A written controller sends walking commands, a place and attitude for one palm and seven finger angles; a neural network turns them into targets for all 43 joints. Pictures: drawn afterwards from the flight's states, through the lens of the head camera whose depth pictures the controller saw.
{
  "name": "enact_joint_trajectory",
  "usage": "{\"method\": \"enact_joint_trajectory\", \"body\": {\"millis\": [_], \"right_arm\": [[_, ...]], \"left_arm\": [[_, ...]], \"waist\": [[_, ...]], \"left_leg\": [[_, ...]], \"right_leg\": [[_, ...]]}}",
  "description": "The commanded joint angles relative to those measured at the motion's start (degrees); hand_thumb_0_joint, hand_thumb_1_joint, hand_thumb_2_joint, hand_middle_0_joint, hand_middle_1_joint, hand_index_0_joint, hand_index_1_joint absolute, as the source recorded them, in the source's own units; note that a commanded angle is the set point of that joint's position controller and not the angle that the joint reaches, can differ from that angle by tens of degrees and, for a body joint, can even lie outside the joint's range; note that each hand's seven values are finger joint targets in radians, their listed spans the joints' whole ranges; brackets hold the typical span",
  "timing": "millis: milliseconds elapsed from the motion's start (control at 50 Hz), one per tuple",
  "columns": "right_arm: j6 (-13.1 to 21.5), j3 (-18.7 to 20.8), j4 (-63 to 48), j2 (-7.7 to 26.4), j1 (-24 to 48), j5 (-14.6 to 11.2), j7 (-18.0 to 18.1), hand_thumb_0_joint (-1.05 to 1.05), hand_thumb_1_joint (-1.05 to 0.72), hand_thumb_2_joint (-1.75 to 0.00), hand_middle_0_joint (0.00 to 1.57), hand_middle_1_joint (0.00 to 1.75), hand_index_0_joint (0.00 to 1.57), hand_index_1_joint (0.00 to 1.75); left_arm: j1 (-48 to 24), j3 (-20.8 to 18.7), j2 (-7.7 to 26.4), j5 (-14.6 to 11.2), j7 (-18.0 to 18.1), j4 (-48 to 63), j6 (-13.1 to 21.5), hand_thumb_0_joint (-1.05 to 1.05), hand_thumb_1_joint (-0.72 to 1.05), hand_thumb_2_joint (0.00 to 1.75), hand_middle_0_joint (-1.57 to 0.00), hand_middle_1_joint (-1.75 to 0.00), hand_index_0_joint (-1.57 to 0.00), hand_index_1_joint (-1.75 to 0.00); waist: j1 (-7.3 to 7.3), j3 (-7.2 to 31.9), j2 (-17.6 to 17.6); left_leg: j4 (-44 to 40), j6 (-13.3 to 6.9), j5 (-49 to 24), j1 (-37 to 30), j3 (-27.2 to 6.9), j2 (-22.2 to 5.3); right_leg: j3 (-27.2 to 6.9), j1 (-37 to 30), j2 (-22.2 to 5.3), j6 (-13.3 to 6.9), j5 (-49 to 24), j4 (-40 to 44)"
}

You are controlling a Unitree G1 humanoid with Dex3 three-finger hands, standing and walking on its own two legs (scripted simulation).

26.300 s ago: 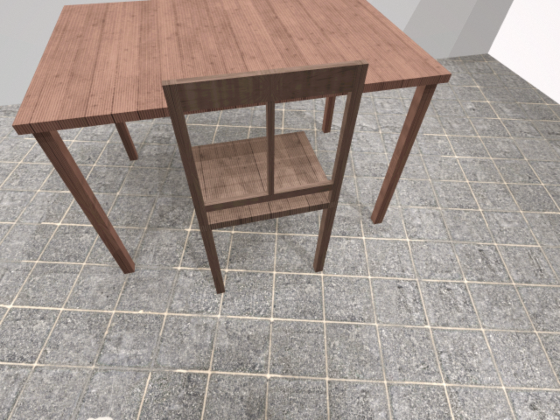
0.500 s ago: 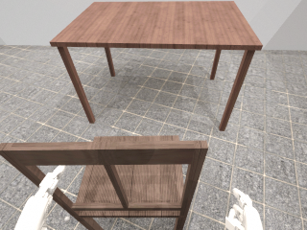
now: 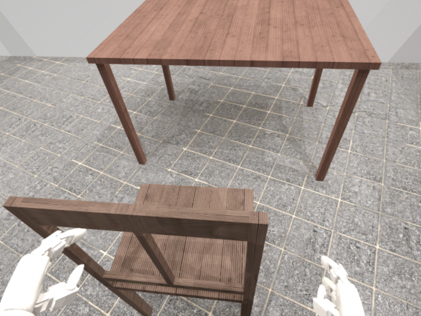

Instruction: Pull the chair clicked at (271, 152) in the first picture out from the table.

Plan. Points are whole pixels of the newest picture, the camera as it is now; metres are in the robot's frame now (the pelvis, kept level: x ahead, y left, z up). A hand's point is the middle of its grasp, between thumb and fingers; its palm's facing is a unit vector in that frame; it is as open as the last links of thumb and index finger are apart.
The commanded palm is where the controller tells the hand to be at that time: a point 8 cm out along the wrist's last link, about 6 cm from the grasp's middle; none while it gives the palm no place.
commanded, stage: draw the hand back to the body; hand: left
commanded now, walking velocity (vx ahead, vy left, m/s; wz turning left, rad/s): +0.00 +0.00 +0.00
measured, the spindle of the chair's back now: (158, 259) +0.24 +0.17 -0.09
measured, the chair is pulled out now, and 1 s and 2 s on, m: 0.63 0.62 0.62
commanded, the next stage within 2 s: step back with the hand held close in 0.36 s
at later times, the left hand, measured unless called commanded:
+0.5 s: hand (45, 263) +0.15 +0.26 +0.12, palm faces +0.35 -0.76 -0.55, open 6.3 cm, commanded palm +0.13 +0.30 +0.18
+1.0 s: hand out of the picture +0.14 +0.30 +0.17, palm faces +0.40 -0.72 -0.56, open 7.4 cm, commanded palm +0.08 +0.33 +0.18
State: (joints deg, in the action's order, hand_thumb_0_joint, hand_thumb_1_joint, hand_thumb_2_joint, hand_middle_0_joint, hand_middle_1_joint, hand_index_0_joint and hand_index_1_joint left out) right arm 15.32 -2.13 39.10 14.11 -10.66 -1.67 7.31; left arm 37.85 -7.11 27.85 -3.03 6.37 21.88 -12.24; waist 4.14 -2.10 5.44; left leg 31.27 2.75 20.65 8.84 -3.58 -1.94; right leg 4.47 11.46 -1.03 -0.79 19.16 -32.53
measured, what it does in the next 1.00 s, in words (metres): shifts its weight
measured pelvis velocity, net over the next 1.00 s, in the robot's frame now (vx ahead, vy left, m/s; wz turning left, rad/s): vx -0.07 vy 0.03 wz -0.04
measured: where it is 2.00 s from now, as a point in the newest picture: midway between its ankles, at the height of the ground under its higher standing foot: outside the picture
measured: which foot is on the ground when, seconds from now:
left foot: down 0.00-1.00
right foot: down 0.00-1.00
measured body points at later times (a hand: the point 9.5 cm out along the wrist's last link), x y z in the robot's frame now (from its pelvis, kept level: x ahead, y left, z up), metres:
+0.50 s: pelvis -0.01 +0.00 +0.00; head -0.01 -0.04 +0.45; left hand +0.13 +0.30 +0.15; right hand +0.19 -0.21 -0.09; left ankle -0.04 +0.15 -0.73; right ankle -0.02 -0.11 -0.73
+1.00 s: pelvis -0.07 +0.03 +0.00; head -0.05 +0.03 +0.45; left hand +0.11 +0.34 +0.20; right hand +0.07 -0.22 -0.10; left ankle -0.04 +0.15 -0.73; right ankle -0.02 -0.11 -0.73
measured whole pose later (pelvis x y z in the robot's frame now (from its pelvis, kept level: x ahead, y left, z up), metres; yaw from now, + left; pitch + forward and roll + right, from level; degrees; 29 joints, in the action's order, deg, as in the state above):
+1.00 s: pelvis -0.07 +0.03 +0.00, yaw -2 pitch +0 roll +0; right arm 3.8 1.6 36.3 12.1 -12.8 -1.8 6.6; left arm 34.0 -26.5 26.2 -1.7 10.2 29.3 8.6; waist 0.3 -3.1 0.3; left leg 30.5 0.0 13.9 16.3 -0.1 0.2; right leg 0.8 19.1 -2.9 1.7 10.2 -29.6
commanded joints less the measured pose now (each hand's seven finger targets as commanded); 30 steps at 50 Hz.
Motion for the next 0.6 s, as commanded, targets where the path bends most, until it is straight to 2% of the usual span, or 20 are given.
{"method": "enact_joint_trajectory", "body": {"millis": [0,60,80,140,180,220,260,280,300,360,380,400,420,460,480,500,520,540,560,580], "right_arm": [[4.39,1.88,-8.16,4.54,5.62,-0.39,-0.19,0.00,-0.90,-0.90,0.20,0.30,0.20,0.30],[4.69,2.08,-7.94,4.89,6.03,-0.32,-0.47,0.00,-0.90,-0.90,0.20,0.30,0.20,0.30],[4.86,2.05,-7.69,5.04,6.68,-0.43,-0.61,0.00,-0.90,-0.90,0.20,0.30,0.20,0.30],[4.65,2.16,-7.66,4.93,6.12,-0.38,-0.62,0.00,-0.90,-0.90,0.20,0.30,0.20,0.30],[4.74,2.12,-7.36,5.06,6.92,-0.56,-0.74,0.00,-0.90,-0.90,0.20,0.30,0.20,0.30],[4.54,2.15,-7.56,4.84,6.36,-0.50,-0.58,0.00,-0.90,-0.90,0.20,0.30,0.20,0.30],[4.57,2.15,-7.54,4.69,6.38,-0.48,-0.53,0.00,-0.90,-0.90,0.20,0.30,0.20,0.30],[4.69,2.03,-7.45,4.89,7.05,-0.61,-0.66,0.00,-0.90,-0.90,0.20,0.30,0.20,0.30],[4.63,1.71,-7.65,4.47,6.02,-0.61,-0.62,0.00,-0.90,-0.90,0.20,0.30,0.20,0.30],[4.52,1.90,-7.83,4.58,6.17,-0.46,-0.53,0.00,-0.90,-0.90,0.20,0.30,0.20,0.30],[4.60,1.93,-7.65,4.60,7.14,-0.70,-0.59,0.00,-0.90,-0.90,0.20,0.30,0.20,0.30],[4.46,1.63,-7.83,4.40,6.00,-0.61,-0.55,0.00,-0.90,-0.90,0.20,0.30,0.20,0.30],[4.33,1.97,-7.74,4.73,6.52,-0.31,-0.48,0.00,-0.90,-0.90,0.20,0.30,0.20,0.30],[3.56,2.22,-7.54,4.99,7.05,-0.21,-0.50,0.00,-0.90,-0.90,0.20,0.30,0.20,0.30],[0.57,2.62,-10.66,5.86,5.59,-1.39,-0.52,0.00,-0.90,-0.90,0.20,0.30,0.20,0.30],[-1.55,3.65,-8.82,5.75,4.97,-0.83,-0.74,0.00,-0.90,-0.90,0.20,0.30,0.20,0.30],[-3.29,3.81,-8.95,5.34,5.22,-0.64,-1.32,0.00,-0.90,-0.90,0.20,0.30,0.20,0.30],[-5.20,4.15,-9.55,5.37,5.73,-0.38,-1.97,0.00,-0.90,-0.90,0.20,0.30,0.20,0.30],[-7.03,4.51,-9.97,5.29,6.17,-0.30,-2.48,0.00,-0.90,-0.90,0.20,0.30,0.20,0.30],[-8.19,5.04,-10.70,5.33,6.55,-0.56,-2.96,0.00,-0.90,-0.90,0.20,0.30,0.20,0.30]], "left_arm": [[-17.41,-23.12,14.33,0.25,7.14,30.71,14.27,0.00,0.90,0.90,-0.20,-0.30,-0.20,-0.30],[-17.27,-23.10,14.20,0.14,6.93,31.04,14.59,0.00,0.90,0.90,-0.20,-0.30,-0.20,-0.30],[-17.18,-23.50,14.77,0.12,6.81,30.48,14.22,0.00,0.90,0.90,-0.20,-0.30,-0.20,-0.30],[-17.14,-22.89,13.88,0.09,6.72,30.20,14.54,0.00,0.90,0.90,-0.20,-0.30,-0.20,-0.30],[-17.42,-23.04,14.07,0.20,6.56,29.87,14.27,0.00,0.90,0.90,-0.20,-0.30,-0.20,-0.30],[-17.56,-22.75,13.64,0.18,6.63,29.90,14.59,0.00,0.90,0.90,-0.20,-0.30,-0.20,-0.30],[-17.71,-22.66,13.59,0.41,6.65,30.07,14.68,0.00,0.90,0.90,-0.20,-0.30,-0.20,-0.30],[-17.76,-22.89,14.04,0.48,6.52,29.91,14.30,0.00,0.90,0.90,-0.20,-0.30,-0.20,-0.30],[-17.55,-22.42,13.41,0.56,6.56,30.75,14.62,0.00,0.90,0.90,-0.20,-0.30,-0.20,-0.30],[-18.27,-22.54,13.30,0.50,6.71,30.36,14.74,0.00,0.90,0.90,-0.20,-0.30,-0.20,-0.30],[-18.10,-22.68,13.29,0.44,6.54,29.00,14.36,0.00,0.90,0.90,-0.20,-0.30,-0.20,-0.30],[-18.91,-22.13,12.57,0.63,6.59,29.68,14.98,0.00,0.90,0.90,-0.20,-0.30,-0.20,-0.30],[-18.69,-22.31,12.08,0.56,6.57,28.24,15.21,0.00,0.90,0.90,-0.20,-0.30,-0.20,-0.30],[-22.08,-20.32,8.82,0.44,5.81,22.82,15.95,0.00,0.90,0.90,-0.20,-0.30,-0.20,-0.30],[-33.44,-27.47,15.78,-0.42,4.53,16.37,18.67,0.00,0.90,0.90,-0.20,-0.30,-0.20,-0.30],[-28.66,-24.89,11.05,-0.47,3.51,10.36,19.06,0.00,0.90,0.90,-0.20,-0.30,-0.20,-0.30],[-21.77,-21.94,5.50,-0.31,2.57,3.36,18.58,0.00,0.90,0.90,-0.20,-0.30,-0.20,-0.30],[-16.92,-19.65,2.49,0.12,1.81,0.73,18.47,0.00,0.90,0.90,-0.20,-0.30,-0.20,-0.30],[-12.39,-18.16,0.40,0.39,1.33,-0.94,18.38,0.00,0.90,0.90,-0.20,-0.30,-0.20,-0.30],[-7.71,-17.02,-1.86,0.49,0.99,-2.13,18.34,0.00,0.90,0.90,-0.20,-0.30,-0.20,-0.30]], "waist": [[0.03,12.92,7.07],[0.04,14.54,4.97],[0.14,14.77,6.87],[-0.10,14.75,3.59],[-0.14,14.54,5.91],[-0.25,13.67,4.22],[-0.05,14.36,4.61],[0.07,13.65,6.87],[0.20,13.81,7.49],[0.04,13.20,4.67],[0.01,12.00,6.69],[-0.04,11.90,6.43],[-0.28,11.23,4.87],[-1.15,9.07,-0.36],[-1.70,-2.04,0.46],[-3.09,-2.01,-5.50],[-3.35,-1.24,-10.27],[-3.46,-0.08,-12.89],[-3.55,1.75,-12.19],[-3.50,3.76,-9.78]], "left_leg": [[-2.60,-2.64,-24.03,-3.17,2.74,-0.01],[-2.49,-2.83,-26.58,-4.06,2.79,-0.25],[-2.50,-2.68,-25.57,-3.62,2.75,0.12],[-2.48,-2.93,-26.93,-4.03,3.16,-0.21],[-2.64,-2.77,-25.50,-3.74,3.00,0.10],[-2.86,-2.96,-25.57,-4.16,3.11,-0.20],[-3.05,-3.01,-25.76,-4.39,3.21,-0.20],[-3.33,-2.81,-24.55,-3.94,2.99,0.11],[-3.58,-2.80,-25.34,-4.32,2.93,-0.21],[-4.10,-2.73,-25.12,-3.79,2.49,-0.40],[-4.16,-2.66,-23.24,-3.22,2.86,-0.16],[-4.43,-2.71,-23.22,-3.82,2.65,-0.38],[-4.53,-2.80,-22.83,-3.86,2.65,-0.53],[-4.95,-3.15,-19.96,-4.07,3.18,-0.69],[-6.41,-3.35,-13.79,-0.63,1.75,-0.85],[-5.79,-3.47,-10.98,0.79,2.17,-1.15],[-4.77,-3.39,-10.62,0.30,2.93,-0.61],[-3.86,-3.59,-11.58,0.52,3.48,-0.80],[-3.63,-3.73,-12.47,1.08,3.59,-1.05],[-4.63,-3.76,-13.53,1.23,3.49,-1.20]], "right_leg": [[-1.58,-5.79,-3.62,-0.72,-24.61,3.77],[-1.21,-6.74,-3.66,-0.49,-27.16,3.15],[-2.15,-7.24,-3.55,-0.72,-26.64,3.28],[-1.29,-7.49,-3.81,-0.34,-29.30,3.01],[-2.47,-7.33,-3.61,-0.65,-27.83,3.53],[-1.73,-6.54,-3.74,-0.44,-27.68,3.72],[-1.47,-6.75,-3.77,-0.36,-26.99,3.64],[-2.72,-6.53,-3.48,-0.74,-25.71,4.06],[-1.94,-6.52,-3.86,-0.69,-25.58,3.83],[-1.06,-6.35,-3.53,-0.47,-23.74,3.93],[-2.20,-5.69,-3.30,-0.69,-22.29,4.77],[-1.65,-5.46,-3.60,-0.61,-21.84,4.80],[-1.80,-4.97,-3.39,-0.57,-21.84,5.01],[-1.78,-3.68,-3.27,0.03,-19.71,6.53],[-11.42,3.54,-4.54,-1.02,-20.67,11.65],[-11.19,2.69,-6.13,-1.19,-21.22,13.74],[-10.37,1.38,-6.36,-0.99,-20.84,14.38],[-9.69,0.44,-6.94,-0.90,-23.14,13.89],[-9.30,-0.54,-7.72,-0.90,-24.17,13.15],[-9.12,-1.47,-7.77,-1.10,-24.25,12.29]]}}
